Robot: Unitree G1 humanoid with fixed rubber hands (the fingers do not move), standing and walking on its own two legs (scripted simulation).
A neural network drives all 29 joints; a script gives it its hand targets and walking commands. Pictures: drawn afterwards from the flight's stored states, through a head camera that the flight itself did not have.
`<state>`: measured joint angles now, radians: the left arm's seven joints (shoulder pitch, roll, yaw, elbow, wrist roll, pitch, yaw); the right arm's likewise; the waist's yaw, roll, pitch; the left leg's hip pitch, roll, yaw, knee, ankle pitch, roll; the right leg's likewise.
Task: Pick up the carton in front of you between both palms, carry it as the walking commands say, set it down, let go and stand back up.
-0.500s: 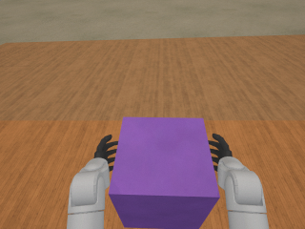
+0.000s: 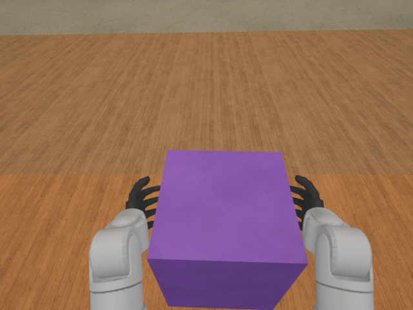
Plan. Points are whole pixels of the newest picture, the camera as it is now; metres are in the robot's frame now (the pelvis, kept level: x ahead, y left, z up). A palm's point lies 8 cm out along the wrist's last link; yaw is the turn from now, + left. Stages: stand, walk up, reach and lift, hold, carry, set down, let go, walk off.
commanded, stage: carry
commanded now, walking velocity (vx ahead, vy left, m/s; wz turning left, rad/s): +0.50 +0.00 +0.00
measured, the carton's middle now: (222, 233) +0.28 +0.00 +0.01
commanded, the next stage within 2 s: none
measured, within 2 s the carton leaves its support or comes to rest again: neither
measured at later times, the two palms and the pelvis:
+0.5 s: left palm (163, 114) +0.58 +0.14 +0.06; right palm (275, 104) +0.62 -0.16 +0.06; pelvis +0.34 -0.04 +0.01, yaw +5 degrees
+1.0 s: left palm (161, 45) +0.95 +0.18 +0.08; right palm (246, 42) +0.95 -0.12 +0.08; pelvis +0.68 +0.03 +0.00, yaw +0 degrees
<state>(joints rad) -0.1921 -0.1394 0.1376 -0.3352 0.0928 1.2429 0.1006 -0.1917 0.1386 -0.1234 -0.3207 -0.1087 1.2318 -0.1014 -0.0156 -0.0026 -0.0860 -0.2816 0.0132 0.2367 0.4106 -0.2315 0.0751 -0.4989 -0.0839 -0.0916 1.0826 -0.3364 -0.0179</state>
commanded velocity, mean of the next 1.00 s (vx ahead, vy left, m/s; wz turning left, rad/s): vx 0.50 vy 0.00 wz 0.00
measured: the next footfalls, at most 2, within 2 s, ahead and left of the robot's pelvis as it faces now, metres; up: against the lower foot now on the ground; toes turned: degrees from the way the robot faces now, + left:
right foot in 0.28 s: +0.38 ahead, -0.11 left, +0.00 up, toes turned -9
left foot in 0.78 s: +0.72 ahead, +0.11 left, +0.00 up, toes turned +13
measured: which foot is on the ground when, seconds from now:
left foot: down 0.00-0.32, up 0.34-0.76, down 0.78-1.00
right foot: up 0.00-0.26, down 0.28-0.82, up 0.84-1.00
